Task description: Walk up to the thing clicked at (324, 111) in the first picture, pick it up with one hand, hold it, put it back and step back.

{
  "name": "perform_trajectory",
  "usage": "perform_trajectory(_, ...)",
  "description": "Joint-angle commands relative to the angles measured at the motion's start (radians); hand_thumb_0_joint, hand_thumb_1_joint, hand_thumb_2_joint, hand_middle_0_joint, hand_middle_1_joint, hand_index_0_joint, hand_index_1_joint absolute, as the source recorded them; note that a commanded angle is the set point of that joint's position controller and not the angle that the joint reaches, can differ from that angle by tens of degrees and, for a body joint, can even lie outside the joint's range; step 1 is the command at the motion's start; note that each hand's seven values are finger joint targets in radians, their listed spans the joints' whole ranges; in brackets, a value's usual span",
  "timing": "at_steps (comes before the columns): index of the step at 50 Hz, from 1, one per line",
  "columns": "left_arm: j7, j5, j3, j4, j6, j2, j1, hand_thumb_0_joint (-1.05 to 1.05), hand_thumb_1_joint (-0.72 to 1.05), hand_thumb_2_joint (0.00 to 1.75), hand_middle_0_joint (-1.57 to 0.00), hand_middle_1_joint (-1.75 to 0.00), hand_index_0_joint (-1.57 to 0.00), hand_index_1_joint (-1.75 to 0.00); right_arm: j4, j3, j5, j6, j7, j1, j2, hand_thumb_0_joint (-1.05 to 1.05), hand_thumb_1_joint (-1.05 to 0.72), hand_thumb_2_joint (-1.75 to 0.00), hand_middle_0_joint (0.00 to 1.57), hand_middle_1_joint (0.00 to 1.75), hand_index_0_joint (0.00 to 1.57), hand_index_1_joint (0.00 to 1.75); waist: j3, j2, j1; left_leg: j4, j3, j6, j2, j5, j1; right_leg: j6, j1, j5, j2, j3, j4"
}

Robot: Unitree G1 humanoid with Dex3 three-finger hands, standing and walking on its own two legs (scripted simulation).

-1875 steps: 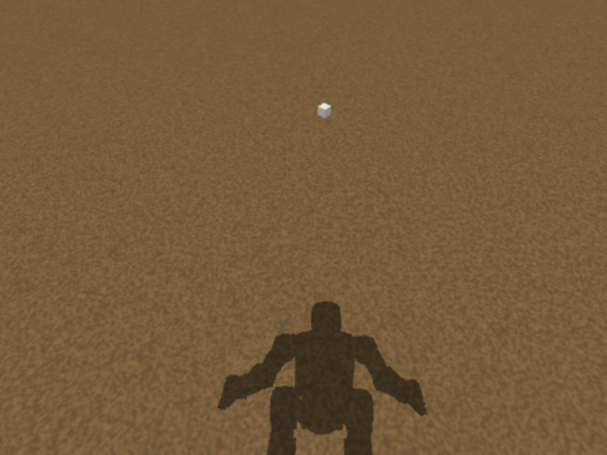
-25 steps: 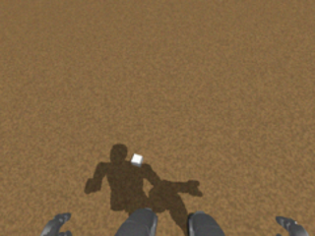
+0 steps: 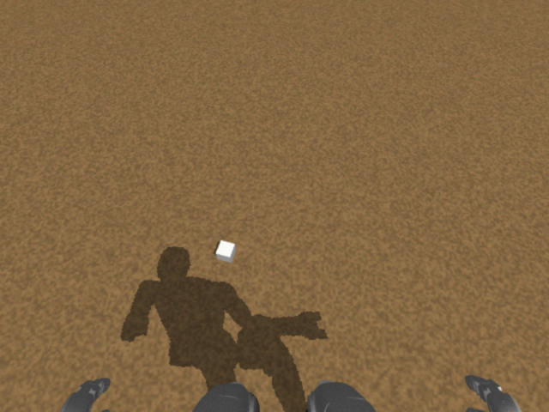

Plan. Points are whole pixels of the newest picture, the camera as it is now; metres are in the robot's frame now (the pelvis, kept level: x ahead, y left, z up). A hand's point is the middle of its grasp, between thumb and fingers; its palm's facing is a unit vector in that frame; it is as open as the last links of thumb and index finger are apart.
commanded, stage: step back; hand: left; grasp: from above
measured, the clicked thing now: (226, 251) +0.63 +0.22 -0.73
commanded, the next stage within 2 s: none
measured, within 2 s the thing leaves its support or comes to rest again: neither
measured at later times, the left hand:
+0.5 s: hand out of the picture -0.01 +0.27 -0.15, palm faces +0.00 -0.93 -0.36, open 7.4 cm
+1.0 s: hand out of the picture -0.23 +0.22 -0.13, palm faces -0.04 -0.91 -0.42, open 7.4 cm
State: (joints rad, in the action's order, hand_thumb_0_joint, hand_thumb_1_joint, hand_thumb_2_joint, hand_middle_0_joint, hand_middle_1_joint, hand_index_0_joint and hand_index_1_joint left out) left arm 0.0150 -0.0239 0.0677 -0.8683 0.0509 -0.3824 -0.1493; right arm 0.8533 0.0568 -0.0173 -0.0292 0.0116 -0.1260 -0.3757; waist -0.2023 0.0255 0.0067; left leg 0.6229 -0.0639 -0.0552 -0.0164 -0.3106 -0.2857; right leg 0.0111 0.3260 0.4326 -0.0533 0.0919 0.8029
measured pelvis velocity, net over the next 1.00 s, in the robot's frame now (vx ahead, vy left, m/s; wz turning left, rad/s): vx -0.31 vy -0.04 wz -0.04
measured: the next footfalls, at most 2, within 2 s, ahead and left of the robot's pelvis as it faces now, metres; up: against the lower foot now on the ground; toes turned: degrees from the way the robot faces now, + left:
right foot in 0.04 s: +0.03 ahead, -0.11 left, +0.00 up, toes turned +3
left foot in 0.38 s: -0.09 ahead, +0.13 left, +0.00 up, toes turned -1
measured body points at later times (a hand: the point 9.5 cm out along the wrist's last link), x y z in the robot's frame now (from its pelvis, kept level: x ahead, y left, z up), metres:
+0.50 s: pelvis -0.14 +0.01 +0.00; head -0.09 +0.03 +0.44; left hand -0.01 +0.32 -0.12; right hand -0.06 -0.30 -0.11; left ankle -0.13 +0.13 -0.73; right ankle -0.07 -0.12 -0.68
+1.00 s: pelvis -0.31 -0.04 +0.00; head -0.27 -0.07 +0.45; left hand -0.23 +0.27 -0.10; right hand -0.22 -0.37 -0.12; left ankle -0.31 +0.11 -0.64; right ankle -0.28 -0.16 -0.73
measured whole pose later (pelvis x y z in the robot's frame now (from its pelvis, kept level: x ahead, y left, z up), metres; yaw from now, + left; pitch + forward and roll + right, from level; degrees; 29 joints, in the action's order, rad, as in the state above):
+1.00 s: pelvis -0.31 -0.04 +0.00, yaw -2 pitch -2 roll +3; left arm -0.01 -0.05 0.07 -0.84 0.07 -0.34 -0.21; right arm 0.85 0.05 0.00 -0.04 0.03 -0.19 -0.42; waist -0.12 -0.02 0.03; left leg 1.15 0.13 0.01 -0.11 -0.45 -0.50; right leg -0.01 0.32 0.29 0.02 0.06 0.63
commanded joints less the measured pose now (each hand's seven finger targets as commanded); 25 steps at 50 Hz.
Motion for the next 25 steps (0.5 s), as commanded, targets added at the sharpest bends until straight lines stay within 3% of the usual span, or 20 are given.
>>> perform_trajectory(1, 0.01, -0.009, 0.052, 0.056, -0.045, -0.142, -0.086, 0.0, 0.9, 0.9, -0.2, -0.3, -0.2, -0.3, -0.067, 0.069, 0.014, -0.003, 0.013, -0.01, -0.248, 0.0, -0.9, -0.9, 0.2, 0.3, 0.2, 0.3, 0.286, -0.157, 0.007, -0.001, 0.23, -0.104, 0.225, 0.48, 0.225, -0.035, -0.077, -0.227, 0.016, -0.072, -0.389)
perform_trajectory(2, 0.012, -0.018, 0.057, 0.051, -0.052, -0.173, -0.087, 0.0, 0.9, 0.9, -0.2, -0.3, -0.2, -0.3, -0.071, 0.062, 0.021, -0.004, 0.011, -0.002, -0.227, 0.0, -0.9, -0.9, 0.2, 0.3, 0.2, 0.3, 0.303, -0.093, 0.007, 0.031, 0.216, -0.071, 0.197, 0.392, 0.142, -0.049, -0.164, -0.366, 0.049, -0.011, -0.41)
perform_trajectory(3, 0.013, -0.026, 0.072, 0.064, -0.059, -0.234, -0.076, 0.0, 0.9, 0.9, -0.2, -0.3, -0.2, -0.3, -0.087, 0.053, 0.03, -0.001, 0.008, 0.002, -0.203, 0.0, -0.9, -0.9, 0.2, 0.3, 0.2, 0.3, 0.315, 0.045, 0.002, 0.103, 0.178, -0.025, 0.126, 0.234, -0.007, -0.099, -0.245, -0.541, 0.161, 0.162, -0.36)
perform_trajectory(4, 0.008, -0.008, 0.083, 0.08, -0.051, -0.288, -0.026, 0.0, 0.9, 0.9, -0.2, -0.3, -0.2, -0.3, -0.092, 0.043, 0.032, -0.004, 0.012, 0.028, -0.171, 0.0, -0.9, -0.9, 0.2, 0.3, 0.2, 0.3, 0.251, 0.198, 0.017, 0.244, 0.111, 0.033, -0.037, -0.041, -0.094, -0.241, -0.156, -0.585, 0.303, 0.332, -0.402)
perform_trajectory(5, 0.01, -0.018, 0.086, 0.114, -0.054, -0.315, 0.01, 0.0, 0.9, 0.9, -0.2, -0.3, -0.2, -0.3, -0.08, 0.054, 0.025, -0.013, 0.023, 0.022, -0.189, 0.0, -0.9, -0.9, 0.2, 0.3, 0.2, 0.3, 0.218, 0.269, 0.037, 0.446, 0.147, 0.051, -0.058, -0.343, -0.072, -0.342, -0.046, -0.644, 0.431, 0.468, -0.437)
perform_trajectory(6, 0.012, -0.018, 0.084, 0.129, -0.056, -0.288, 0.013, 0.0, 0.9, 0.9, -0.2, -0.3, -0.2, -0.3, -0.068, 0.061, 0.023, -0.013, 0.02, -0.011, -0.215, 0.0, -0.9, -0.9, 0.2, 0.3, 0.2, 0.3, 0.196, 0.22, 0.023, 0.526, 0.22, 0.055, -0.037, -0.347, -0.073, -0.344, -0.024, -0.662, 0.434, 0.474, -0.431)
perform_trajectory(8, 0.017, -0.003, 0.073, 0.149, -0.052, -0.226, 0.041, 0.0, 0.9, 0.9, -0.2, -0.3, -0.2, -0.3, -0.046, 0.047, 0.031, -0.009, 0.016, -0.034, -0.206, 0.0, -0.9, -0.9, 0.2, 0.3, 0.2, 0.3, 0.197, 0.112, 0.004, 0.569, 0.236, 0.052, -0.091, -0.277, -0.128, -0.27, -0.084, -0.737, 0.306, 0.237, -0.375)
perform_trajectory(9, 0.02, -0.005, 0.069, 0.15, -0.049, -0.212, 0.041, 0.0, 0.9, 0.9, -0.2, -0.3, -0.2, -0.3, -0.043, 0.042, 0.029, -0.005, 0.018, -0.04, -0.194, 0.0, -0.9, -0.9, 0.2, 0.3, 0.2, 0.3, 0.214, 0.118, 0.006, 0.568, 0.222, 0.061, -0.105, -0.254, -0.144, -0.247, -0.117, -0.759, 0.27, 0.196, -0.352)
perform_trajectory(12, 0.021, -0.015, 0.062, 0.167, -0.037, -0.19, 0.01, 0.0, 0.9, 0.9, -0.2, -0.3, -0.2, -0.3, -0.049, 0.027, 0.024, 0.004, 0.027, -0.056, -0.189, 0.0, -0.9, -0.9, 0.2, 0.3, 0.2, 0.3, 0.25, 0.098, 0.025, 0.421, 0.166, 0.08, -0.088, -0.219, -0.164, -0.22, -0.22, -0.755, 0.214, 0.13, -0.307)
perform_trajectory(15, 0.022, -0.022, 0.066, 0.182, -0.022, -0.198, -0.006, 0.0, 0.9, 0.9, -0.2, -0.3, -0.2, -0.3, -0.063, 0.027, 0.014, 0.013, 0.028, -0.071, -0.178, 0.0, -0.9, -0.9, 0.2, 0.3, 0.2, 0.3, 0.284, 0.172, 0.031, 0.159, 0.118, 0.079, -0.024, -0.208, -0.134, -0.208, -0.3, -0.707, 0.235, 0.139, -0.277)
perform_trajectory(16, 0.02, -0.018, 0.068, 0.186, -0.017, -0.203, 0.0, 0.0, 0.9, 0.9, -0.2, -0.3, -0.2, -0.3, -0.056, 0.031, 0.01, 0.017, 0.027, -0.094, -0.179, 0.0, -0.9, -0.9, 0.2, 0.3, 0.2, 0.3, 0.3, 0.194, 0.022, 0.04, 0.106, 0.074, 0.0, -0.168, -0.11, -0.199, -0.322, -0.671, 0.235, 0.147, -0.253)
perform_trajectory(18, 0.011, -0.005, 0.063, 0.193, -0.002, -0.217, 0.019, 0.0, 0.9, 0.9, -0.2, -0.3, -0.2, -0.3, -0.03, 0.044, 0.0, 0.027, 0.024, -0.141, -0.175, 0.0, -0.9, -0.9, 0.2, 0.3, 0.2, 0.3, 0.312, 0.165, -0.008, -0.181, 0.053, 0.064, -0.023, 0.044, 0.018, -0.155, -0.252, -0.573, 0.197, 0.11, -0.177)
perform_trajectory(19, 0.006, 0.001, 0.058, 0.2, 0.006, -0.21, 0.018, 0.0, 0.9, 0.9, -0.2, -0.3, -0.2, -0.3, -0.027, 0.052, -0.01, 0.028, 0.023, -0.148, -0.18, 0.0, -0.9, -0.9, 0.2, 0.3, 0.2, 0.3, 0.291, 0.153, -0.008, -0.229, 0.076, 0.052, -0.011, 0.154, 0.083, -0.12, -0.148, -0.46, 0.182, 0.12, -0.175)
perform_trajectory(20, 0.003, 0.002, 0.053, 0.201, 0.013, -0.18, -0.01, 0.0, 0.9, 0.9, -0.2, -0.3, -0.2, -0.3, -0.037, 0.067, -0.025, 0.031, 0.022, -0.13, -0.227, 0.0, -0.9, -0.9, 0.2, 0.3, 0.2, 0.3, 0.286, 0.048, 0.003, -0.263, 0.246, 0.011, 0.103, 0.11, 0.154, -0.085, 0.002, -0.277, 0.13, 0.105, -0.121)
perform_trajectory(21, 0.001, 0.003, 0.048, 0.204, 0.01, -0.141, -0.015, 0.0, 0.9, 0.9, -0.2, -0.3, -0.2, -0.3, -0.053, 0.088, -0.036, 0.031, 0.017, -0.085, -0.326, 0.0, -0.9, -0.9, 0.2, 0.3, 0.2, 0.3, 0.256, -0.212, 0.009, -0.318, 0.543, -0.085, 0.329, 0.186, 0.202, -0.04, 0.233, 0.081, -0.035, 0.015, 0.079)
perform_trajectory(22, 0.019, -0.012, 0.075, 0.213, 0.006, -0.202, 0.096, 0.0, 0.9, 0.9, -0.2, -0.3, -0.2, -0.3, -0.071, 0.103, -0.023, 0.028, 0.011, -0.07, -0.398, 0.0, -0.9, -0.9, 0.2, 0.3, 0.2, 0.3, 0.199, -0.272, -0.068, -0.359, 0.661, -0.244, 0.478, 0.192, -0.055, -0.012, 0.15, 0.235, -0.049, 0.076, 0.289)
perform_trajectory(23, 0.019, -0.019, 0.082, 0.202, 0.004, -0.231, 0.101, 0.0, 0.9, 0.9, -0.2, -0.3, -0.2, -0.3, -0.077, 0.101, -0.023, 0.038, 0.017, -0.007, -0.374, 0.0, -0.9, -0.9, 0.2, 0.3, 0.2, 0.3, 0.152, -0.226, -0.039, -0.365, 0.66, -0.263, 0.485, 0.174, -0.12, -0.015, 0.124, 0.183, -0.024, 0.143, 0.42)
perform_trajectory(24, 0.011, -0.012, 0.087, 0.18, 0.006, -0.222, 0.081, 0.0, 0.9, 0.9, -0.2, -0.3, -0.2, -0.3, -0.082, 0.082, -0.029, 0.041, 0.019, 0.015, -0.319, 0.0, -0.9, -0.9, 0.2, 0.3, 0.2, 0.3, 0.142, -0.159, -0.015, -0.324, 0.512, -0.23, 0.41, 0.26, -0.106, -0.017, 0.119, 0.132, -0.038, 0.137, 0.455)
perform_trajectory(25, 0.006, 0.002, 0.084, 0.155, 0.007, -0.2, 0.01, 0.0, 0.9, 0.9, -0.2, -0.3, -0.2, -0.3, -0.095, 0.065, -0.038, 0.044, 0.02, 0.066, -0.271, 0.0, -0.9, -0.9, 0.2, 0.3, 0.2, 0.3, 0.153, -0.106, 0.037, -0.271, 0.358, -0.167, 0.295, 0.361, -0.042, -0.023, 0.16, 0.067, -0.065, 0.159, 0.495)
